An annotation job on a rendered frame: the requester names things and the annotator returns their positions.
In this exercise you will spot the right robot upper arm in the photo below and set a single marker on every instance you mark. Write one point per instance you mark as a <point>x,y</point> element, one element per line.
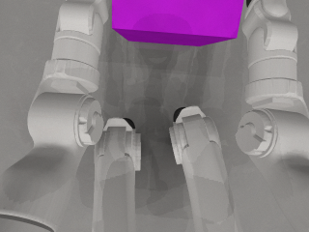
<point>277,142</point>

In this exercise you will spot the robot right forearm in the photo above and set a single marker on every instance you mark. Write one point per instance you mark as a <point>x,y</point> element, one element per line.
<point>272,57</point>

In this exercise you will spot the left robot foot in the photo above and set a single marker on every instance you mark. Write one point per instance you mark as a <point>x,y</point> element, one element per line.
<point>130,123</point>

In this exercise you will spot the left robot thigh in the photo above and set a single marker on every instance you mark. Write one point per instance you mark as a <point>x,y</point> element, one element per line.
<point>114,184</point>

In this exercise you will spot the carton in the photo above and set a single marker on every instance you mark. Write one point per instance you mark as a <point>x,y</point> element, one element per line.
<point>180,22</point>

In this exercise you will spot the left robot upper arm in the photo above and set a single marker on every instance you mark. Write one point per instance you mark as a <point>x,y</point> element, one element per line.
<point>36,190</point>

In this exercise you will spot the robot left forearm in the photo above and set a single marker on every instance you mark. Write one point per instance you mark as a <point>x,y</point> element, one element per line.
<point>73,68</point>

